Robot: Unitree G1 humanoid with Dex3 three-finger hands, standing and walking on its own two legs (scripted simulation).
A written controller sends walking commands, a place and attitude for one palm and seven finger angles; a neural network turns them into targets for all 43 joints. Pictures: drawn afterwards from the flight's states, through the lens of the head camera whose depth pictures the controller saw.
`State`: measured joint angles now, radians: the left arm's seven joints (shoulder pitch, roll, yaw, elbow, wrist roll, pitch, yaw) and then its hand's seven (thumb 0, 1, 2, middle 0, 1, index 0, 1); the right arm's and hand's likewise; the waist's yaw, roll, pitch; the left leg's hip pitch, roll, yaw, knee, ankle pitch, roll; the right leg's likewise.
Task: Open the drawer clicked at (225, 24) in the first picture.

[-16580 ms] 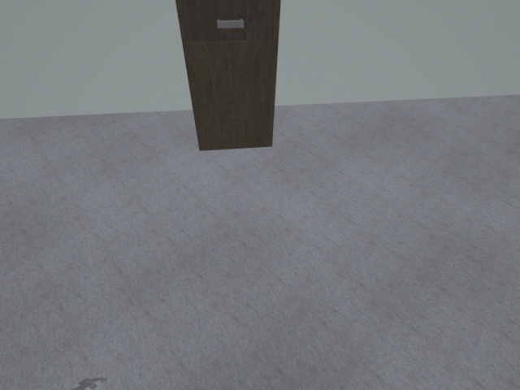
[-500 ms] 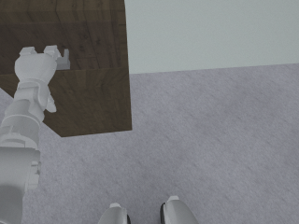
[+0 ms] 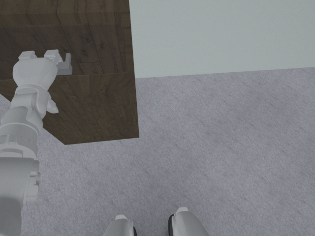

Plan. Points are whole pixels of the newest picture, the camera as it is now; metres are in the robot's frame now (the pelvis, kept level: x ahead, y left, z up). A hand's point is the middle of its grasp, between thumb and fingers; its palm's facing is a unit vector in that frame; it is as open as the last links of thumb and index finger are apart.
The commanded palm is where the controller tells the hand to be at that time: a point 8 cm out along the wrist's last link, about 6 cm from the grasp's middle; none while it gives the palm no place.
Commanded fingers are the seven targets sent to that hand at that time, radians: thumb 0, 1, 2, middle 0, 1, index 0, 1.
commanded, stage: close the thumb around the handle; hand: left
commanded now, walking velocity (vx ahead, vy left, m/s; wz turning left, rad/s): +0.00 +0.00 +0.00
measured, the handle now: (48, 63) +0.56 +0.26 +0.03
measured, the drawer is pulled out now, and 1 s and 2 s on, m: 0.00 0.02 0.13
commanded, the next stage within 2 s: pull the drawer open in 0.48 s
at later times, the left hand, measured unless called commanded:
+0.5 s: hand (47, 85) +0.50 +0.26 +0.01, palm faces -0.08 -0.02 -1.00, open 6.1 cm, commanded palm +0.49 +0.25 +0.06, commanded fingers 0.00 0.90 0.90 -0.40 -1.35 -0.40 -1.35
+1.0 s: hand (47, 91) +0.48 +0.26 +0.01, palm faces -0.09 -0.04 -1.00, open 6.1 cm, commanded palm +0.45 +0.25 +0.06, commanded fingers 0.00 0.90 0.90 -0.40 -1.35 -0.40 -1.35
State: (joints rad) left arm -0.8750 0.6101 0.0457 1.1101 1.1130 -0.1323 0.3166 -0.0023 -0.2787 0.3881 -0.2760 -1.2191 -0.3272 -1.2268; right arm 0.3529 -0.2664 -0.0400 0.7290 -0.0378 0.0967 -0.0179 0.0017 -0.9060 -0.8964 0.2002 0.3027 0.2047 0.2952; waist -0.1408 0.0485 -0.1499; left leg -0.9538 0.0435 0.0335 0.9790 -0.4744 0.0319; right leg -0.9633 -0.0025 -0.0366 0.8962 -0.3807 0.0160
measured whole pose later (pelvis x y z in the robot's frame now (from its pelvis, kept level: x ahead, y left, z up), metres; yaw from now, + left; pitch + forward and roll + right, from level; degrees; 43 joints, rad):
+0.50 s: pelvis +0.00 +0.00 +0.00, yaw +0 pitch +26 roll -3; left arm -0.89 0.62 0.04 1.12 1.11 -0.13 0.31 0.00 0.67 0.80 -0.31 -1.30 -0.35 -1.32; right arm 0.36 -0.26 -0.03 0.73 -0.03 0.10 -0.02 0.00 -0.91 -0.90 0.20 0.30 0.20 0.30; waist -0.14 0.05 -0.15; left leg -0.96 0.04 0.04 0.98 -0.47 0.03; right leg -0.97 0.00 -0.03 0.90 -0.38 0.02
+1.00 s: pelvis +0.02 +0.01 +0.01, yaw -1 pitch +24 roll -3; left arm -0.68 0.55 0.04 0.94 1.08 -0.09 0.31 0.00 0.71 0.77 -0.25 -1.33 -0.31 -1.32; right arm 0.37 -0.25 -0.05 0.72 -0.02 0.12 -0.01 0.00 -0.91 -0.90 0.20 0.30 0.20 0.30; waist -0.11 0.05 -0.16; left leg -0.83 0.05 0.06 0.90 -0.48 0.04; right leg -0.85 0.00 -0.01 0.82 -0.38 0.03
